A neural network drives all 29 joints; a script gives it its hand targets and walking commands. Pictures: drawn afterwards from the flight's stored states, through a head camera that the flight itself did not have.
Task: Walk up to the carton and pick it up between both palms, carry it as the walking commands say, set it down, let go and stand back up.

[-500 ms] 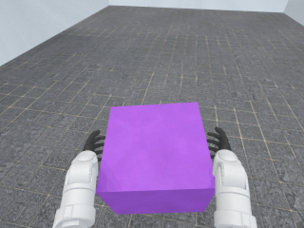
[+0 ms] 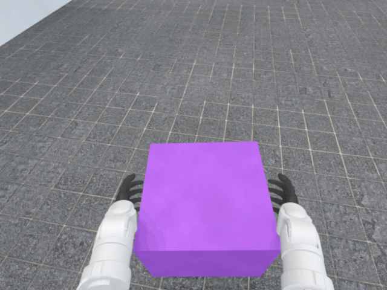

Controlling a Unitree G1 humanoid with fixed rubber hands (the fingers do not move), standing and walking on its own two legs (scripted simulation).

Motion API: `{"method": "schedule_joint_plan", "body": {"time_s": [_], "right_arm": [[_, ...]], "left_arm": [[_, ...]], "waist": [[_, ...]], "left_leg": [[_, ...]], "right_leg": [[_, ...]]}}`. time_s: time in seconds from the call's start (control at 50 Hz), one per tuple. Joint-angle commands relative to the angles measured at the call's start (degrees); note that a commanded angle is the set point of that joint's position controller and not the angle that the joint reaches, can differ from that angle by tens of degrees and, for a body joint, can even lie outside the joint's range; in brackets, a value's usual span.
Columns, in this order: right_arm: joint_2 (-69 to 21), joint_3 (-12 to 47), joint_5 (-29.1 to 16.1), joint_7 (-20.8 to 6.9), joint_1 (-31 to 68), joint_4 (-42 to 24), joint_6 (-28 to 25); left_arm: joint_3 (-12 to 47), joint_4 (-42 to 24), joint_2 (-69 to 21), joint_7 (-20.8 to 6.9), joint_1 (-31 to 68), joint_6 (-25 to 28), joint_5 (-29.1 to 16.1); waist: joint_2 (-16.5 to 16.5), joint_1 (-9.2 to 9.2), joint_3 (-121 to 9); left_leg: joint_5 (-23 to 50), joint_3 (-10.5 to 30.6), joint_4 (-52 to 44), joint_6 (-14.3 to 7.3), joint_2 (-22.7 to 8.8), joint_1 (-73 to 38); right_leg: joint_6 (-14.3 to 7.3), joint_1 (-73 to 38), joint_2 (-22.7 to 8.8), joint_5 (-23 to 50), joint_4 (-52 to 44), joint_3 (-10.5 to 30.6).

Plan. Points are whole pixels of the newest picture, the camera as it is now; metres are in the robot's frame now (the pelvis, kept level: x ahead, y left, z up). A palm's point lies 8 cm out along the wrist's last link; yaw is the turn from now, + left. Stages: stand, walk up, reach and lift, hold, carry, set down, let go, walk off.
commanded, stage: set down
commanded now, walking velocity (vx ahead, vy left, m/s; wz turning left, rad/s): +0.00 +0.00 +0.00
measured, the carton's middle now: (204, 209) +0.34 -0.02 -0.11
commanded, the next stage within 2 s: none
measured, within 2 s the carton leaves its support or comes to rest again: neither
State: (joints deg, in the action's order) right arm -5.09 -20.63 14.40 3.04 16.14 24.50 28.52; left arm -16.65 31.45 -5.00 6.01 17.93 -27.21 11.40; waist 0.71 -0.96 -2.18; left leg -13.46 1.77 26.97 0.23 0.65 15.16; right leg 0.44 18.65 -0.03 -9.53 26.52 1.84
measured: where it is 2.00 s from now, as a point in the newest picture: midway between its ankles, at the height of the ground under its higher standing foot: outside the picture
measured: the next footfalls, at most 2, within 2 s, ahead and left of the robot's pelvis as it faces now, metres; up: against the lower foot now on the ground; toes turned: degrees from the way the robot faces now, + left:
none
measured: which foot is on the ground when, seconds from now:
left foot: down 0.00-1.00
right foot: down 0.00-1.00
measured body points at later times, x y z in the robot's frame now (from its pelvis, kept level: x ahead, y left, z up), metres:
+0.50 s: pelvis -0.01 +0.00 -0.04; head +0.11 +0.00 +0.40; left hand +0.32 +0.18 -0.11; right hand +0.31 -0.20 -0.11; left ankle +0.01 +0.13 -0.74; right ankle +0.05 -0.12 -0.74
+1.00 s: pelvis -0.05 -0.01 -0.13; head +0.12 -0.02 +0.29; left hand +0.36 +0.17 -0.19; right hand +0.36 -0.20 -0.19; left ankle +0.01 +0.13 -0.74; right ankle +0.05 -0.12 -0.74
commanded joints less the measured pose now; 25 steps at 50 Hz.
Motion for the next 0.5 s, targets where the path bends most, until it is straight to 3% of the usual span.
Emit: {"method": "schedule_joint_plan", "body": {"time_s": [0.0, 0.04, 0.14, 0.28, 0.38, 0.48], "right_arm": [[-49.20, 30.28, -12.14, -24.09, 28.74, 3.26, -4.01], [-48.51, 30.37, -12.01, -23.60, 27.26, 2.93, -4.24], [-47.20, 33.22, -12.71, -21.53, 25.46, -1.88, -5.32], [-43.78, 32.02, -12.17, -20.63, 29.71, -1.80, -10.28], [-43.85, 32.97, -12.40, -20.64, 33.76, -2.11, -14.38], [-44.88, 35.65, -13.75, -21.13, 37.37, -4.05, -15.98]], "left_arm": [[26.35, -4.51, -50.50, -26.19, 31.22, 5.93, -9.10], [25.47, -4.16, -49.31, -26.12, 28.84, 5.88, -8.36], [28.10, -7.48, -47.75, -25.95, 27.31, 6.65, -9.20], [27.32, -7.33, -46.64, -23.49, 30.58, 10.97, -9.17], [27.49, -5.19, -47.51, -22.10, 32.32, 14.58, -8.67], [32.01, -7.88, -50.40, -21.59, 36.48, 16.09, -10.98]], "waist": [[-1.15, 0.55, -27.54], [-0.73, 0.75, -27.88], [-0.56, -0.71, -28.50], [-0.24, -1.10, -28.98], [-1.41, -0.67, -39.74], [-1.46, -1.65, -53.98]], "left_leg": [[13.21, 1.97, -0.67, -1.93, 3.57, 3.97], [15.58, 1.68, 0.18, -1.85, 3.95, 5.69], [16.98, 1.34, 2.19, -1.87, 4.97, 9.41], [14.95, 2.09, 7.70, -1.70, 5.07, 16.61], [17.74, 1.82, 13.81, -0.91, 5.60, 21.36], [21.62, 1.64, 19.17, 0.34, 5.95, 22.53]], "right_leg": [[-0.73, -11.82, 4.98, 15.03, 1.27, 1.74], [-0.48, -12.00, 4.75, 18.10, 1.62, 2.47], [-0.23, -13.36, 4.05, 24.31, 3.08, 4.17], [-0.69, -2.09, 5.09, 18.95, 8.97, 2.66], [-0.68, 4.33, 6.08, 21.51, 15.49, 0.91], [-0.38, 9.63, 6.82, 23.58, 21.07, -0.36]]}}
